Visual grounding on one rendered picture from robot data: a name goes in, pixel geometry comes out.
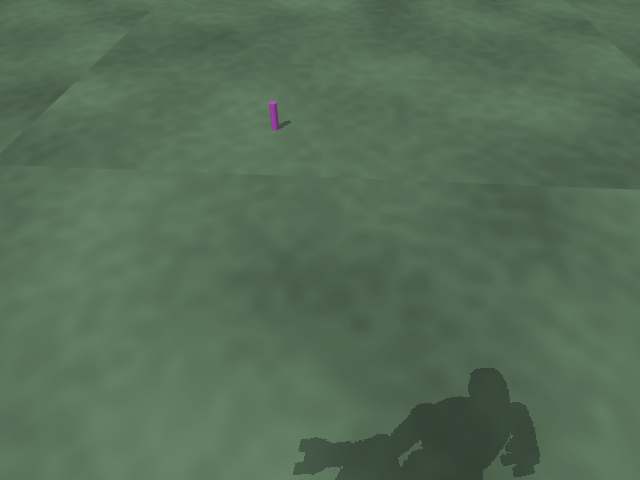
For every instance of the can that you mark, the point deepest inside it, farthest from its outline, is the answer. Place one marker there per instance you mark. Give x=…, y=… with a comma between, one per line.
x=274, y=115

